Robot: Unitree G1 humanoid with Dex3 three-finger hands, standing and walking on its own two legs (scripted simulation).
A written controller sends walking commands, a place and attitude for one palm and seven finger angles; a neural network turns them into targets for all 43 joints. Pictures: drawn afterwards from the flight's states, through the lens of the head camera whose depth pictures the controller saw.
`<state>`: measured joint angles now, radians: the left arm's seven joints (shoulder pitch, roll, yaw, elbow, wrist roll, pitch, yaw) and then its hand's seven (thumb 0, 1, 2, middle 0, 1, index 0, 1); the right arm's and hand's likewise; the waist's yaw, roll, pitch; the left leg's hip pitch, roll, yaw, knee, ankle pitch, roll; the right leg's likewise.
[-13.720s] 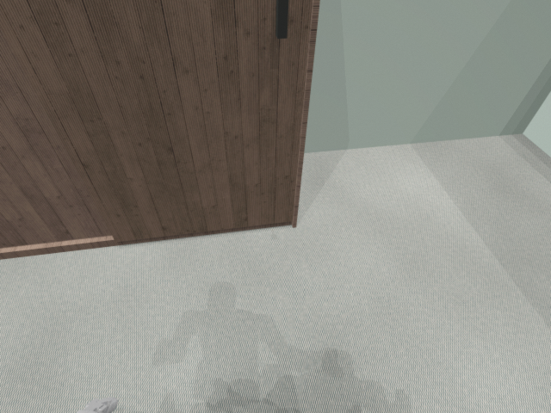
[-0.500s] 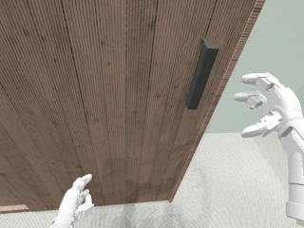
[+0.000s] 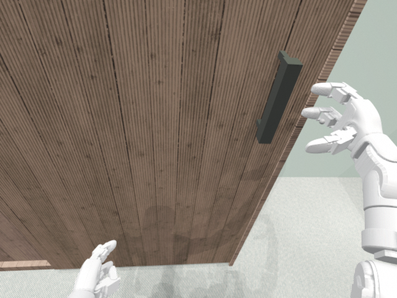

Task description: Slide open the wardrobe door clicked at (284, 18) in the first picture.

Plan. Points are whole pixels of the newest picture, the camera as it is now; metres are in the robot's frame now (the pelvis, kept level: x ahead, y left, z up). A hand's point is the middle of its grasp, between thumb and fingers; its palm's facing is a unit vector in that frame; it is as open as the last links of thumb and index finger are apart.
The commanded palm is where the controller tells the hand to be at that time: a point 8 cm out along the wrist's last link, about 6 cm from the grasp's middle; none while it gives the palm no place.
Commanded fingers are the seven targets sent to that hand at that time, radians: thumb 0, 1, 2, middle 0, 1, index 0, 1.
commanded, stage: move the hooked fingers beside the handle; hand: right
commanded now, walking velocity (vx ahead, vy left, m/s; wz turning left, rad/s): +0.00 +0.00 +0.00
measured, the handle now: (272, 99) +0.44 -0.10 +0.23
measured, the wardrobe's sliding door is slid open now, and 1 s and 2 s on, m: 0.00 0.00 0.00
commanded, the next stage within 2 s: feel for the door with the fingertips in 1.02 s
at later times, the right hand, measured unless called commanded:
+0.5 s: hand (312, 121) +0.39 -0.17 +0.22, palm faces -0.10 +0.99 -0.05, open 14.0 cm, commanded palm +0.37 -0.22 +0.23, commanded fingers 0.00 0.50 -0.30 0.30 1.20 0.30 1.20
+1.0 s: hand (315, 121) +0.38 -0.17 +0.23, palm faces -0.08 +1.00 -0.06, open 14.0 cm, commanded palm +0.36 -0.21 +0.23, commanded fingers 0.00 0.50 -0.30 0.30 1.20 0.30 1.20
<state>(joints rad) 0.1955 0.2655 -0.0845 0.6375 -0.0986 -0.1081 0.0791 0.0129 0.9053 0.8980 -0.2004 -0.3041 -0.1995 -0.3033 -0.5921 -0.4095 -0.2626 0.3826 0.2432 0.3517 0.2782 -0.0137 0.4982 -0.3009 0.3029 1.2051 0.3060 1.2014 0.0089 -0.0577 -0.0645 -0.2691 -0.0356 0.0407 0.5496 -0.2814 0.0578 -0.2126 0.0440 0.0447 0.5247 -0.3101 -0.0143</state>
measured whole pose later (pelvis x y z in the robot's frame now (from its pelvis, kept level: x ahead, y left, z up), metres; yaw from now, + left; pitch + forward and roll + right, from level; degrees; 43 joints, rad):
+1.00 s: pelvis +0.01 -0.01 +0.00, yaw +0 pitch -1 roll -1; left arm 0.20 0.26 -0.08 0.61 -0.09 -0.08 0.08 0.01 0.91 0.90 -0.20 -0.30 -0.20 -0.30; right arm -0.53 -0.33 -0.21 0.25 0.23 0.35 0.22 -0.01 0.50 -0.30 0.30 1.20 0.30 1.20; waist -0.01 -0.06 -0.05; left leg -0.21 -0.03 0.03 0.51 -0.28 0.04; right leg -0.15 0.05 0.04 0.48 -0.30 -0.03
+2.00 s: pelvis +0.00 +0.00 +0.00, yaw +1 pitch -1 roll -1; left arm 0.23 0.26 -0.07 0.64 -0.09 -0.04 0.08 0.01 0.91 0.90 -0.20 -0.30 -0.20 -0.30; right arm -0.60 -0.29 -0.20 0.37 0.23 0.32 0.17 -0.01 0.50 -0.30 0.30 1.20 0.30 1.20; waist 0.02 -0.05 -0.06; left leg -0.22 -0.04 0.02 0.49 -0.25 0.05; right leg -0.16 0.04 0.02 0.47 -0.29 -0.02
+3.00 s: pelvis +0.01 -0.01 +0.01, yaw +1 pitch -2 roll +0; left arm 0.18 0.23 -0.08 0.61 -0.08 0.01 0.06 0.01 0.91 0.90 -0.20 -0.30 -0.20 -0.30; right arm -0.56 -0.19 -0.11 0.20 0.21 0.41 0.08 -0.01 0.50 -0.30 0.30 1.21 0.30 1.20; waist 0.00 -0.05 -0.06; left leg -0.19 -0.03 0.02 0.48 -0.26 0.04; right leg -0.13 0.05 0.02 0.45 -0.29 -0.03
